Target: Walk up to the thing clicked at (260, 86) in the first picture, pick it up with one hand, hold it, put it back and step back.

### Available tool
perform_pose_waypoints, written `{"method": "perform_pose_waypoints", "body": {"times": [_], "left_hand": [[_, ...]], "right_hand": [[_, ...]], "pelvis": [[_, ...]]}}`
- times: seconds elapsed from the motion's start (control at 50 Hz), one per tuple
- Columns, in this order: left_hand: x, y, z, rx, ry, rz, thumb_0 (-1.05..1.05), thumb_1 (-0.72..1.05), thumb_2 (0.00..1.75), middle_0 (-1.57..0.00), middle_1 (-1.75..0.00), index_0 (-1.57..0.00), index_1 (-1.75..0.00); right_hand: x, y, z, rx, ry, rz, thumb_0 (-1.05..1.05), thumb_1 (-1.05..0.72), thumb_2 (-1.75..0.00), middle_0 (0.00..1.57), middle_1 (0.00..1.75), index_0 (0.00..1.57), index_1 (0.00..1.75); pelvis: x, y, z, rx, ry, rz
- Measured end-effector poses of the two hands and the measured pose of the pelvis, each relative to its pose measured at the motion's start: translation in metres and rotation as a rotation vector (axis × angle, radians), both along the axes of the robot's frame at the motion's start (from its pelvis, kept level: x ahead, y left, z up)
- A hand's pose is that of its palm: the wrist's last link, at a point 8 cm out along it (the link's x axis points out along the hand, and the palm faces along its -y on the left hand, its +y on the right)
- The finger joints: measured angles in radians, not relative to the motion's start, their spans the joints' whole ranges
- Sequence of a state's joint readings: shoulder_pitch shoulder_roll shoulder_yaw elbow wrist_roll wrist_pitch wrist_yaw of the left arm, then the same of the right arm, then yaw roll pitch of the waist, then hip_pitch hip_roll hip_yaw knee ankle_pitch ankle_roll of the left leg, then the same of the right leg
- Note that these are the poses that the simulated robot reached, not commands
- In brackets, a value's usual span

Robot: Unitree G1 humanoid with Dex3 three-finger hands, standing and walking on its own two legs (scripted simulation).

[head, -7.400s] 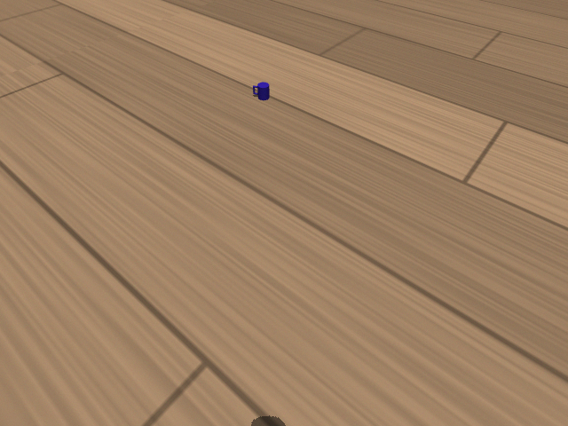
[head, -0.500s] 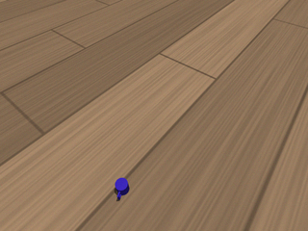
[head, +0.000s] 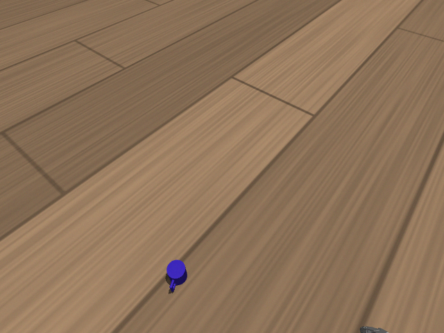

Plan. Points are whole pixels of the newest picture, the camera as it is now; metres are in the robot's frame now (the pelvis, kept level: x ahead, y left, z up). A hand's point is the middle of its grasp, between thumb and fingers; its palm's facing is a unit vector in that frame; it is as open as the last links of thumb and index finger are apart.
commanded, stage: walk up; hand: left
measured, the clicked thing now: (175, 276) +0.45 +0.20 -0.73
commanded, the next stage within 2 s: none
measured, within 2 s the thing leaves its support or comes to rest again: neither
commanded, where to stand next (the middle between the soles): +0.06 -0.03 m, yaw +0 degrees
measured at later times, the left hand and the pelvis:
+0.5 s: hand out of the picture +0.10 +0.26 -0.15, palm faces -0.03 -0.94 -0.35, open 7.3 cm; pelvis +0.01 +0.00 +0.00, yaw +0 degrees
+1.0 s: hand out of the picture +0.07 +0.27 -0.16, palm faces +0.00 -0.91 -0.42, open 7.3 cm; pelvis -0.03 -0.01 -0.02, yaw +1 degrees
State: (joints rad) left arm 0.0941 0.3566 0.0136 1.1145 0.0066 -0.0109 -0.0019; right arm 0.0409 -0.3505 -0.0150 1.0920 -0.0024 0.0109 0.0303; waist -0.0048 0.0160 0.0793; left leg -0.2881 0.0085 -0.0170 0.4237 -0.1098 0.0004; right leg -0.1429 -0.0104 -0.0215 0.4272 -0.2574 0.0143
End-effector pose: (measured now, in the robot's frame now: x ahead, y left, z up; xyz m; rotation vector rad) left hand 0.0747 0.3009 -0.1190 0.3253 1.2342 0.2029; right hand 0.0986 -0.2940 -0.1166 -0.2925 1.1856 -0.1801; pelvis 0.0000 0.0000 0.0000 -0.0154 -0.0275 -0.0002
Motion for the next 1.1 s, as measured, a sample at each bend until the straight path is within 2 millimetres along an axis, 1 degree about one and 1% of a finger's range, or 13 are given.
{"method": "perform_pose_waypoints", "body": {"times": [0.08,0.16,0.3,0.44,0.58,0.76,0.86,0.96,1.02,1.1], "left_hand": [[0.001,-0.002,0.002,0.002,-0.003,0.001,0.0,0.91,0.9,-0.2,-0.29,-0.21,-0.3],[0.005,-0.003,0.002,0.002,-0.008,0.0,0.0,0.91,0.9,-0.2,-0.29,-0.21,-0.3],[0.012,-0.003,0.003,-0.002,-0.018,-0.007,0.0,0.91,0.9,-0.2,-0.29,-0.21,-0.3],[0.016,-0.002,0.003,-0.002,-0.017,-0.013,0.0,0.91,0.9,-0.2,-0.29,-0.21,-0.3],[0.015,-0.002,0.004,0.001,-0.011,-0.006,0.0,0.91,0.9,-0.2,-0.29,-0.21,-0.3],[0.01,-0.004,0.005,0.007,-0.005,0.013,0.0,0.91,0.9,-0.2,-0.29,-0.21,-0.3],[0.008,0.001,0.004,0.033,-0.017,0.022,0.0,0.9,0.9,-0.2,-0.3,-0.21,-0.3],[-0.003,0.007,0.0,0.061,-0.025,0.014,0.0,0.9,0.9,-0.2,-0.3,-0.21,-0.3],[-0.01,0.013,-0.003,0.072,-0.034,0.006,0.0,0.9,0.9,-0.2,-0.3,-0.21,-0.3],[-0.014,0.025,-0.006,0.075,-0.054,-0.005,0.0,0.9,0.9,-0.21,-0.3,-0.21,-0.3]], "right_hand": [[0.008,-0.002,0.001,0.001,-0.013,0.002,0.01,-0.9,-0.9,0.2,0.29,0.21,0.3],[0.009,-0.003,0.002,-0.001,-0.014,-0.001,0.01,-0.9,-0.9,0.2,0.29,0.21,0.3],[0.002,-0.004,0.002,-0.005,0.012,-0.01,0.01,-0.9,-0.9,0.2,0.29,0.21,0.3],[-0.007,-0.003,0.0,-0.004,0.037,-0.019,0.01,-0.9,-0.9,0.2,0.29,0.21,0.3],[-0.011,-0.003,-0.001,-0.001,0.051,-0.021,0.01,-0.9,-0.9,0.2,0.29,0.21,0.3],[-0.004,-0.007,-0.002,0.003,0.039,-0.012,0.01,-0.9,-0.9,0.21,0.29,0.21,0.3],[-0.001,-0.016,-0.006,-0.014,0.031,-0.012,0.01,-0.9,-0.9,0.21,0.29,0.21,0.3],[-0.006,-0.025,-0.012,-0.031,0.02,0.0,0.01,-0.9,-0.9,0.21,0.29,0.21,0.3],[-0.014,-0.025,-0.013,-0.044,0.025,0.005,0.01,-0.9,-0.9,0.2,0.29,0.21,0.3],[-0.033,-0.016,-0.008,-0.057,0.039,0.005,0.01,-0.91,-0.9,0.2,0.29,0.21,0.3]], "pelvis": [[0.002,-0.001,0.001,-0.001,-0.003,0.001],[0.004,-0.001,0.001,0.001,-0.006,0.001],[0.006,-0.001,0.002,0.003,-0.005,0.0],[0.007,-0.001,0.002,0.002,-0.003,0.003],[0.009,-0.002,0.003,0.005,0.0,0.008],[0.011,-0.006,0.002,0.005,-0.002,0.012],[-0.004,-0.007,-0.004,0.008,-0.004,0.015],[-0.022,-0.008,-0.013,0.005,-0.01,0.021],[-0.028,-0.004,-0.017,0.017,-0.018,0.022],[-0.034,0.01,-0.018,0.029,0.002,0.032]]}}
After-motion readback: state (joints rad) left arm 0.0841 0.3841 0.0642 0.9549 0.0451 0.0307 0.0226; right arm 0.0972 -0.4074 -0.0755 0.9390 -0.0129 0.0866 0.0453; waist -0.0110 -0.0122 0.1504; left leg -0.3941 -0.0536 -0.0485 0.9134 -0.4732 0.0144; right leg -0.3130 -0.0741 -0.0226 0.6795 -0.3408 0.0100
